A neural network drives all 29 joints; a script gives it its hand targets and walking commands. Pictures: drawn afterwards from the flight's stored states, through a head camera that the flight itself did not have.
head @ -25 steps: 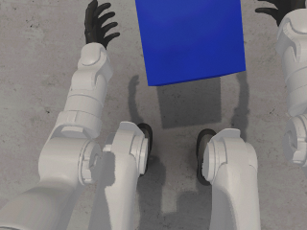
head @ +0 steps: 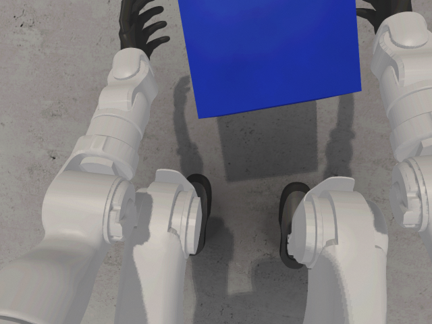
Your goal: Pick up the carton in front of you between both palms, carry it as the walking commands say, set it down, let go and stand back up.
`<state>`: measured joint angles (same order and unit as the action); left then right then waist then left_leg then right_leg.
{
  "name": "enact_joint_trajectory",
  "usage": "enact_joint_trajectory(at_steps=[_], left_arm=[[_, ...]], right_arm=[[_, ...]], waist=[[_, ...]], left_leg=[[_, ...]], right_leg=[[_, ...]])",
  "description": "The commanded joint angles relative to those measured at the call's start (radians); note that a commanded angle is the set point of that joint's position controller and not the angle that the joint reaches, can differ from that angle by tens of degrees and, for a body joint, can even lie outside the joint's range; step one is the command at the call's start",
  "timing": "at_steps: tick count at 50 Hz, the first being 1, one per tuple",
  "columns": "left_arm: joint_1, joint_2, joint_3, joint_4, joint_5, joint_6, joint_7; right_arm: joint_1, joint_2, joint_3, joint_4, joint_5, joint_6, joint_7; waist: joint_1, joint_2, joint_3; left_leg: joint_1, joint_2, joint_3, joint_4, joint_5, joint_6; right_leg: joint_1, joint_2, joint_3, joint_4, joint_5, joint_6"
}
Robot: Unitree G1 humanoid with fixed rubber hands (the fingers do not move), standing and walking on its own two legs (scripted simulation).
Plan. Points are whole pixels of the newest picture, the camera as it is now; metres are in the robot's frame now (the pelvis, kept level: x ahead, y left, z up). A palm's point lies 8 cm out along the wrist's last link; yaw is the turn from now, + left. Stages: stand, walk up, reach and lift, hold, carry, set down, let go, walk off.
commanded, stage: reach and lift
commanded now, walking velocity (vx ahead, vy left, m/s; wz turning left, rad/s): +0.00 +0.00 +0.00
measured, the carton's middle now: (262, 48) +0.52 -0.04 -0.25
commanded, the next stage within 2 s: none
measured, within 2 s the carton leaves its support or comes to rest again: leaves its support in 0.50 s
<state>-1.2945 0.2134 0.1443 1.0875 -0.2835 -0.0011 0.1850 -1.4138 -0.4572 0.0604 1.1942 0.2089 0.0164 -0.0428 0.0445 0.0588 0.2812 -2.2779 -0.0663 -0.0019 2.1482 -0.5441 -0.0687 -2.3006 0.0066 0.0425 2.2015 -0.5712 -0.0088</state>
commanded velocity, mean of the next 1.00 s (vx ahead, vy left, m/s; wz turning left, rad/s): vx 0.00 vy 0.00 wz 0.00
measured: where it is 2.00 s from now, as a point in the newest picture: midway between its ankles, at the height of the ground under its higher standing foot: (242, 233)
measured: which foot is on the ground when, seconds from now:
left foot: down 0.00-1.00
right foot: down 0.00-1.00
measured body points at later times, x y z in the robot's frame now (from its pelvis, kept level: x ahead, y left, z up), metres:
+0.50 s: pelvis +0.00 +0.00 +0.00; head +0.35 -0.05 +0.27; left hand +0.53 +0.13 -0.17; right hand +0.55 -0.18 -0.18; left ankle +0.12 +0.13 -0.34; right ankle +0.11 -0.12 -0.34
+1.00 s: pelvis +0.00 +0.01 +0.08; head +0.26 -0.04 +0.45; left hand +0.49 +0.12 +0.01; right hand +0.50 -0.19 +0.01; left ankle +0.12 +0.13 -0.34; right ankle +0.10 -0.12 -0.34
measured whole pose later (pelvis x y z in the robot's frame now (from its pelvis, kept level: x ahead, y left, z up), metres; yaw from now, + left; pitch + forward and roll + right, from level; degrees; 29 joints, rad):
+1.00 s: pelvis +0.00 +0.01 +0.08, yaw -4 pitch +41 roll +3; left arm -1.00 -0.07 0.55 0.69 0.15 0.29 0.13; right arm -1.14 -0.13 -0.32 0.92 -0.17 0.30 -0.02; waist 0.02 0.02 -0.11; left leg -2.07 -0.12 -0.06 1.88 -0.53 -0.09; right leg -2.10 0.11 0.08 1.90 -0.51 0.04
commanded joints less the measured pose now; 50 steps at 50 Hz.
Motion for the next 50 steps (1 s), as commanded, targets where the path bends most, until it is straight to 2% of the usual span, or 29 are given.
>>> enact_joint_trajectory(at_steps=[1, 5, 10, 13, 16, 18, 20, 22, 25, 31, 34, 36, 38, 40, 43, 46, 50], left_arm=[[-0.135, 0.04, 0.032, -0.065, 0.025, -0.018, 0.001], [-0.171, 0.013, 0.02, -0.069, 0.03, -0.024, 0.001], [-0.241, -0.103, -0.033, -0.067, 0.017, -0.031, 0.001], [-0.246, -0.168, 0.002, -0.036, 0.064, -0.034, 0.004], [-0.436, -0.539, -0.047, -0.064, 0.11, -0.014, -0.081], [-0.523, -0.705, -0.052, -0.088, 0.143, 0.013, -0.14], [-0.57, -0.803, -0.048, -0.116, 0.166, 0.042, -0.186], [-0.593, -0.881, -0.057, -0.155, 0.173, 0.062, -0.212], [-0.599, -0.98, -0.095, -0.214, 0.145, 0.079, -0.232], [-0.591, -1.133, -0.243, -0.405, 0.079, 0.126, -0.237], [-0.603, -1.147, -0.32, -0.548, 0.082, 0.158, -0.23], [-0.588, -1.142, -0.331, -0.603, 0.109, 0.182, -0.229], [-0.553, -1.139, -0.304, -0.585, 0.15, 0.21, -0.232], [-0.508, -1.146, -0.249, -0.518, 0.202, 0.24, -0.24], [-0.453, -1.165, -0.155, -0.428, 0.288, 0.273, -0.255], [-0.435, -1.198, -0.11, -0.392, 0.331, 0.286, -0.271], [-0.412, -1.237, -0.11, -0.382, 0.35, 0.289, -0.291]], right_arm=[[-0.256, -0.062, -0.01, -0.058, 0.001, -0.015, 0.006], [-0.276, -0.049, -0.002, -0.038, 0.005, -0.023, 0.006], [-0.336, 0.042, 0.03, -0.03, 0.008, -0.036, 0.005], [-0.364, 0.143, 0.05, -0.014, 0.004, -0.036, 0.014], [-0.515, 0.534, 0.121, -0.045, -0.015, -0.015, 0.088], [-0.548, 0.726, 0.117, -0.054, -0.046, 0.005, 0.136], [-0.545, 0.849, 0.093, -0.071, -0.073, 0.025, 0.174], [-0.533, 0.927, 0.076, -0.111, -0.084, 0.039, 0.199], [-0.531, 1.013, 0.09, -0.199, -0.07, 0.052, 0.212], [-0.511, 1.169, 0.188, -0.457, -0.031, 0.098, 0.181], [-0.456, 1.248, 0.222, -0.561, -0.041, 0.148, 0.168], [-0.411, 1.295, 0.226, -0.585, -0.058, 0.182, 0.17], [-0.366, 1.331, 0.205, -0.544, -0.085, 0.213, 0.181], [-0.321, 1.358, 0.153, -0.458, -0.128, 0.239, 0.196], [-0.276, 1.372, 0.051, -0.355, -0.207, 0.264, 0.217], [-0.264, 1.372, -0.027, -0.315, -0.262, 0.268, 0.23], [-0.239, 1.384, -0.069, -0.307, -0.299, 0.263, 0.238]], waist=[[-0.003, -0.17, -1.049], [-0.014, -0.145, -1.046], [-0.04, -0.12, -1.067], [-0.008, -0.125, -1.049], [-0.005, -0.14, -1.049], [-0.021, -0.144, -1.031], [-0.035, -0.14, -1.016], [-0.041, -0.114, -1.037], [-0.048, -0.111, -1.147], [-0.072, -0.157, -1.584], [-0.071, -0.173, -1.711], [-0.051, -0.174, -1.689], [-0.026, -0.174, -1.567], [-0.005, -0.172, -1.406], [0.009, -0.161, -1.256], [-0.006, -0.142, -1.247], [-0.03, -0.11, -1.3]], left_leg=[[0.429, 0.004, 0.078, -0.136, 0.255, 0.002], [0.474, 0.001, 0.069, -0.145, 0.256, 0.002], [0.534, -0.021, 0.061, -0.156, 0.264, -0.002], [0.544, -0.036, 0.067, -0.162, 0.253, 0.002], [0.511, -0.065, 0.073, -0.133, 0.263, 0.012], [0.487, -0.082, 0.08, -0.117, 0.251, 0.016], [0.463, -0.091, 0.089, -0.107, 0.234, 0.02], [0.455, -0.1, 0.099, -0.101, 0.245, 0.019], [0.488, -0.111, 0.107, -0.09, 0.317, 0.02], [0.589, -0.127, 0.125, -0.1, 0.421, 0.005], [0.625, -0.133, 0.135, -0.142, 0.384, 0.007], [0.628, -0.135, 0.138, -0.181, 0.324, 0.014], [0.593, -0.134, 0.137, -0.226, 0.235, 0.021], [0.551, -0.13, 0.132, -0.275, 0.135, 0.028], [0.538, -0.122, 0.122, -0.35, 0.051, 0.033], [0.573, -0.124, 0.111, -0.411, 0.05, 0.035], [0.638, -0.128, 0.103, -0.479, 0.083, 0.03]], right_leg=[[0.628, -0.015, 0.019, -0.216, 0.286, 0.008], [0.581, -0.013, 0.014, -0.225, 0.261, 0.003], [0.572, -0.002, 0.0, -0.238, 0.243, -0.002], [0.574, 0.011, -0.004, -0.242, 0.227, 0.001], [0.571, 0.039, -0.002, -0.231, 0.25, 0.001], [0.552, 0.057, -0.015, -0.224, 0.25, 0.001], [0.521, 0.071, -0.031, -0.217, 0.243, -0.005], [0.521, 0.08, -0.04, -0.209, 0.26, -0.016], [0.584, 0.088, -0.054, -0.19, 0.346, -0.021], [0.91, 0.107, -0.079, -0.193, 0.539, 0.003], [0.995, 0.125, -0.093, -0.231, 0.519, 0.016], [0.971, 0.137, -0.096, -0.274, 0.443, 0.022], [0.893, 0.144, -0.096, -0.324, 0.327, 0.024], [0.798, 0.145, -0.093, -0.379, 0.197, 0.023], [0.712, 0.146, -0.089, -0.451, 0.08, 0.018], [0.726, 0.149, -0.091, -0.503, 0.075, 0.011], [0.78, 0.153, -0.097, -0.561, 0.119, 0.006]])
